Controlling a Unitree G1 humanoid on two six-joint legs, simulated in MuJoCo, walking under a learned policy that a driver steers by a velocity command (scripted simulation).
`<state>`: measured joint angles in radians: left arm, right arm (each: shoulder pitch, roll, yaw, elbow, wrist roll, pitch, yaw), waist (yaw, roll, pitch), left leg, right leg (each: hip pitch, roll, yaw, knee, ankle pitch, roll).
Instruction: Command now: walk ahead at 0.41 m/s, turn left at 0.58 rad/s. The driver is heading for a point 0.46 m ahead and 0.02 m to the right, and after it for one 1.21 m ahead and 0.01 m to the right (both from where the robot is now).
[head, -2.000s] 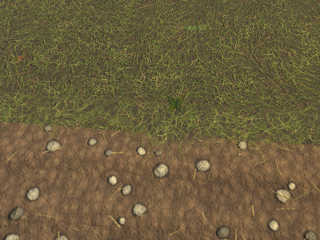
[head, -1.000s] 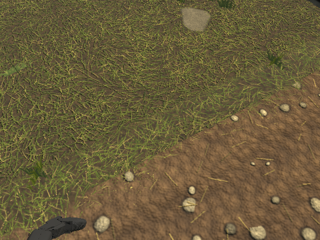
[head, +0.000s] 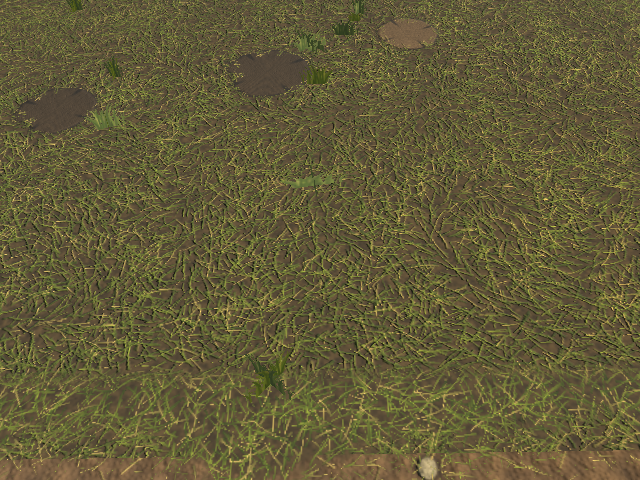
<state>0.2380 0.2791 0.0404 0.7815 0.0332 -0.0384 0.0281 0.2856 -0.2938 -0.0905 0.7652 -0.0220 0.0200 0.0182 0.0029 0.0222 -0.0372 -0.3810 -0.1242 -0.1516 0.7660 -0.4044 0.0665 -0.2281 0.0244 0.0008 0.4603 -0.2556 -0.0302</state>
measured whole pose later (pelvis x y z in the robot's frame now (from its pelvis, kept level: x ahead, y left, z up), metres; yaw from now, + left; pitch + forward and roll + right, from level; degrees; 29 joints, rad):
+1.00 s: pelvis +0.51 +0.07 -0.02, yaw -6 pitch +1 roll +0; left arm 0.13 0.26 0.06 0.80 0.02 -0.03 -0.03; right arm 0.33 -0.23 -0.03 0.90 -0.02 -0.06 -0.01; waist -0.01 0.01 0.07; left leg -0.20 0.02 0.10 1.17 -0.42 0.02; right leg -0.43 0.10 -0.10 0.62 -0.20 -0.16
